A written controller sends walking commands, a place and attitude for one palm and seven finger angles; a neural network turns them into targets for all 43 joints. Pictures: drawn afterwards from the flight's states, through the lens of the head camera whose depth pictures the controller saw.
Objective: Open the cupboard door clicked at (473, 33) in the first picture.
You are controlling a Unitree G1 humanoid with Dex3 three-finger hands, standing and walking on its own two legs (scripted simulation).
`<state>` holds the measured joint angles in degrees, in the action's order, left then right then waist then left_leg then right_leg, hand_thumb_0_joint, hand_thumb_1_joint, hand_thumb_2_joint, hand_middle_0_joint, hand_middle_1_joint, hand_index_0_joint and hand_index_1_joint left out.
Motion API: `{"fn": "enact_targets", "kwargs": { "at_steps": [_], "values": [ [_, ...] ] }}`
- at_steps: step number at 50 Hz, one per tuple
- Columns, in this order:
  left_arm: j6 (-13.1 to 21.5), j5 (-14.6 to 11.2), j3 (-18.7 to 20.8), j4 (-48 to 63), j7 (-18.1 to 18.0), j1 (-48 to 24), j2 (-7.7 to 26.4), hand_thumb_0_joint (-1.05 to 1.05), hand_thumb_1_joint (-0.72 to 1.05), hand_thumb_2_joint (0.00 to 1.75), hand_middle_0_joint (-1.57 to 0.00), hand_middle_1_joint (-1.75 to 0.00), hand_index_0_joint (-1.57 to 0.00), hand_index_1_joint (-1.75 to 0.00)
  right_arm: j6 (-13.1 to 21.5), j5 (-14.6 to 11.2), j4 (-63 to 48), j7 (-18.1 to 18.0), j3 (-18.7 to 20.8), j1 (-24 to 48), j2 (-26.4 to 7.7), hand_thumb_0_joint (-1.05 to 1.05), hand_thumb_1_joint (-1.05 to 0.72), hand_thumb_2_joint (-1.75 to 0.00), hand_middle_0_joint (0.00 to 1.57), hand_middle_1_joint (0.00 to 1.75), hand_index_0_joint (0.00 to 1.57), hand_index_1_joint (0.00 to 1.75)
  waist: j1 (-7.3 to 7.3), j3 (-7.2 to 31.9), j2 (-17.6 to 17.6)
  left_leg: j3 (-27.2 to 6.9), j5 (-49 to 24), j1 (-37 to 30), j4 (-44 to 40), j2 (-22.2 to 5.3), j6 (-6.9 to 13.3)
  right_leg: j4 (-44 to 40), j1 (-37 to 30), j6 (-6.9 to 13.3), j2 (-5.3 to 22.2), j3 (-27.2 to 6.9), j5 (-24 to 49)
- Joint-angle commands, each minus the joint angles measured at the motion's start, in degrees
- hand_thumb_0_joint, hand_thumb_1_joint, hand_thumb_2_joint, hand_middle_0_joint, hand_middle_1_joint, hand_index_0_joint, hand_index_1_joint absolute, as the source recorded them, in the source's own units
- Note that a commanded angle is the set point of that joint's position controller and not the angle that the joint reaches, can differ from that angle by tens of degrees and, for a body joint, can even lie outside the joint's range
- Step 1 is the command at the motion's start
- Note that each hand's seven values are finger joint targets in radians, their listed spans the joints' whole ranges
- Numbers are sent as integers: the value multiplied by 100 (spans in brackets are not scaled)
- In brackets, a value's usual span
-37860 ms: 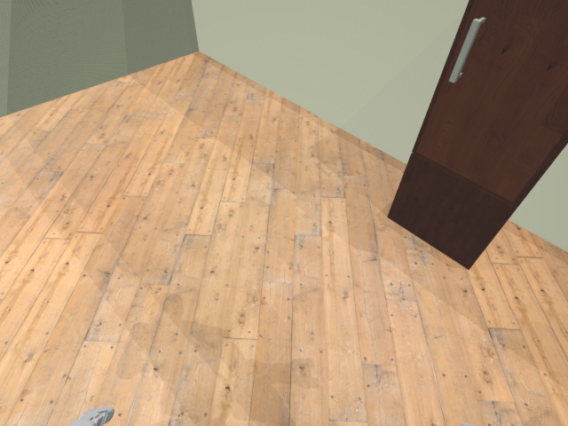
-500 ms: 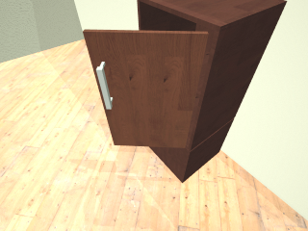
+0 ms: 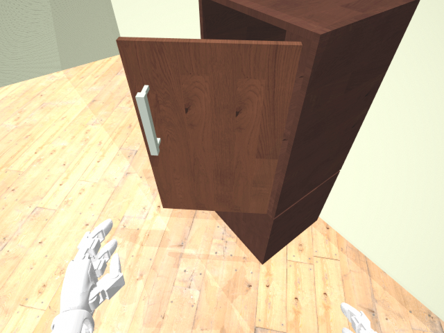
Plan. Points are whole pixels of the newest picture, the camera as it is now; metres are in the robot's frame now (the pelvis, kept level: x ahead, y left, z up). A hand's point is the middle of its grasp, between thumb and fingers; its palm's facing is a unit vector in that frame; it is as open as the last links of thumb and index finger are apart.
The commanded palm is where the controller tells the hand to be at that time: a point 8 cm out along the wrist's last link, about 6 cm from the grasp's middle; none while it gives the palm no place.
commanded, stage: raise the hand with hooked fingers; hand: left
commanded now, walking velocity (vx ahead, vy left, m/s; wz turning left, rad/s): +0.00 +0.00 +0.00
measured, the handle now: (150, 122) +0.57 +0.19 +0.08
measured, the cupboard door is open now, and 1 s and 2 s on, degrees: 49 49 49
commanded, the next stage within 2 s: move the hooked fingers beside the handle in 1.88 s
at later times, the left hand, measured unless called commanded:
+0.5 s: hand (123, 288) +0.21 +0.18 +0.00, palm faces -0.15 -0.99 -0.07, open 10.4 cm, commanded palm +0.17 +0.25 +0.01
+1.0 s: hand (71, 250) +0.24 +0.26 +0.06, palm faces +0.01 -1.00 -0.05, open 13.2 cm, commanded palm +0.22 +0.30 +0.06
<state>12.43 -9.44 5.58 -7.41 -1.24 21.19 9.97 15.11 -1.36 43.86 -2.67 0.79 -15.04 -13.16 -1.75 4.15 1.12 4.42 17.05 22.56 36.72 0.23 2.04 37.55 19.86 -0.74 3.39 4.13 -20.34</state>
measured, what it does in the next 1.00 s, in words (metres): stands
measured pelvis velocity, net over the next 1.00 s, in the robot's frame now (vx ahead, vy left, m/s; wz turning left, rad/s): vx -0.01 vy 0.01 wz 0.00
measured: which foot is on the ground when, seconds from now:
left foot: down 0.00-1.00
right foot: down 0.00-1.00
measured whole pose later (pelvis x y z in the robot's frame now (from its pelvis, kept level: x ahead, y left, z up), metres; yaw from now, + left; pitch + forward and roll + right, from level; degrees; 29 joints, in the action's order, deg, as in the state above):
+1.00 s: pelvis -0.01 +0.01 -0.02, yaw +0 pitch +7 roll -3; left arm 15.8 -21.2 21.3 -9.0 24.8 8.5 21.4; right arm 15.8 -3.1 32.0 -4.6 -1.7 -15.1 -14.8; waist 0.0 4.7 0.6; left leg 2.6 22.6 34.9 50.5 -2.3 2.3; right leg 46.6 29.7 -0.6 1.4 5.3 -23.6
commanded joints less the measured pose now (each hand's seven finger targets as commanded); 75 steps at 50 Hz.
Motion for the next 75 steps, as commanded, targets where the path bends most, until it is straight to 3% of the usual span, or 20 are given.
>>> {"fn": "enact_targets", "kwargs": {
  "at_steps": [1,3,5,8,11,14,17,19,22,24,27,32,37,41,42,46,53,60,66,75],
  "values": [
    [1501,-362,446,-465,1343,1903,120,0,62,78,-22,-48,-22,-48,222,77,-1342,206,515,772,-825,0,-90,-90,20,30,20,30,495,-98,-1802,-374,-499,1129,544,-1,-308,505,1296,242,-391,272,517],
    [2001,-485,764,-543,2114,1733,562,0,57,76,-22,-51,-22,-51,188,41,-1695,340,565,911,-902,0,-90,-90,20,30,20,30,516,190,-767,-270,-592,1221,950,101,-345,863,1283,328,-296,96,832],
    [2126,-580,1223,-70,2445,1303,1046,0,53,74,-23,-54,-23,-54,185,-33,-1967,300,556,960,-866,0,-90,-90,20,30,20,30,594,717,-215,-150,-485,1483,1308,141,-236,1112,1371,299,-254,-156,782],
    [2211,-946,1573,1470,2415,117,1430,0,46,71,-23,-58,-23,-58,168,-14,-2256,190,506,836,-795,0,-90,-90,20,30,20,30,508,1530,511,-217,-230,1454,1631,104,-143,1184,1515,225,-272,-488,187],
    [2603,-1128,1544,2736,2180,-639,1438,0,39,68,-24,-63,-24,-63,226,2,-2072,30,427,572,-653,0,-90,-90,20,30,20,30,185,1883,909,-376,-472,1167,1995,-20,-62,1198,1651,205,-308,-662,447],
    [2660,-1068,1018,2570,2347,-1059,1235,0,32,65,-24,-68,-24,-68,303,-15,-1757,-88,348,414,-742,0,-90,-90,20,30,20,30,-222,1332,605,-504,-202,1508,2268,-131,-8,1136,2100,188,-357,-755,183],
    [2130,-1093,846,1507,2814,-1208,1360,0,25,62,-25,-72,-25,-72,349,-130,-1629,-192,257,432,-910,0,-90,-90,20,30,20,30,-355,643,302,-582,189,1899,2250,-157,24,836,2271,140,-378,-883,-385],
    [1469,-1036,1142,924,3065,-1093,1763,0,20,60,-25,-75,-25,-75,297,-190,-1688,-255,248,433,-975,0,-90,-90,20,30,20,30,-231,716,-32,-533,268,2047,2097,-127,44,512,1952,54,-267,-1050,-648],
    [489,-1231,1877,505,3218,-648,2277,0,13,57,-25,-80,-25,-80,178,-223,-1954,-291,215,569,-976,0,-90,-90,20,30,20,30,258,1222,-99,-529,-120,1851,1829,-52,26,358,1032,-19,-118,-1157,-239],
    [280,-1485,2350,819,3045,-383,2316,0,8,55,-26,-82,-26,-82,110,-198,-2099,-265,190,607,-833,0,-90,-90,20,30,20,30,458,1689,-394,-534,-448,1674,1646,-37,-5,394,526,-140,-43,-1048,472],
    [517,-1713,2682,1116,2583,-318,2204,0,1,52,-26,-87,-26,-87,139,-134,-2114,-219,176,598,-682,0,-90,-90,20,30,20,30,607,1621,-488,-562,-656,1611,1454,-46,-88,487,327,-149,-99,-890,1033],
    [1107,-1353,1842,930,2483,-836,1643,0,-10,47,-27,-94,-27,-94,238,-120,-1914,-136,230,318,-836,0,-90,-90,20,30,20,30,161,877,-185,-477,-422,1329,1251,-48,-57,468,1239,-80,-248,-641,575],
    [1043,-1244,1600,866,2966,-1638,2055,0,-22,42,-28,-102,-28,-102,378,-190,-1862,-232,218,82,-1087,0,-90,-90,20,30,20,30,-5,901,102,-544,-71,895,970,-70,19,294,1452,99,-362,-466,-173],
    [1095,-1334,2253,1279,2814,-1860,2579,0,-31,38,-29,-108,-29,-108,458,-180,-1865,-295,192,122,-1061,0,-90,-90,20,30,20,30,245,1500,463,-629,-373,302,657,-95,-5,419,1073,181,-415,-177,228],
    [1075,-1353,2451,1282,2730,-1925,2772,0,-34,37,-29,-110,-29,-110,446,-154,-1856,-289,164,99,-1084,0,-90,-90,20,30,20,30,316,1498,510,-668,-503,253,614,-101,-32,481,969,229,-467,-110,353],
    [871,-1350,2181,1124,2517,-1819,2300,0,-43,33,-29,-115,-29,-115,390,-180,-1905,-232,98,203,-1016,0,-90,-90,20,30,20,30,301,1175,858,-765,-500,-49,309,-160,-129,443,1087,229,-477,97,447],
    [-171,-1133,1794,327,2890,-2567,2283,0,-50,30,-30,-120,-30,-120,154,-243,-2067,-248,35,188,-1136,0,-90,-90,20,30,20,30,155,613,341,-829,-302,60,36,-174,-133,161,1076,206,-518,145,493],
    [184,-1123,2339,878,2814,-3685,2951,0,-50,30,-30,-120,-30,-120,147,-162,-2024,-343,-44,193,-1071,0,-90,-90,20,30,20,30,184,1344,706,-1020,-625,-808,-83,-212,-213,103,915,260,-535,103,568],
    [-113,-1124,2297,-37,3038,-3772,2967,0,-50,30,-30,-120,-30,-120,73,-212,-1882,-374,-81,230,-1110,0,-90,-90,20,30,20,30,193,966,829,-959,-669,-680,-215,-204,-220,-94,797,262,-497,99,657],
    [-330,-1256,2371,-461,3340,-3646,3035,0,-50,30,-30,-120,-30,-120,-9,-211,-2001,-279,-6,140,-1183,0,-90,-90,20,30,20,30,261,1125,258,-755,-1108,-592,-113,-107,-118,-223,527,253,-512,57,1120]
  ]
}}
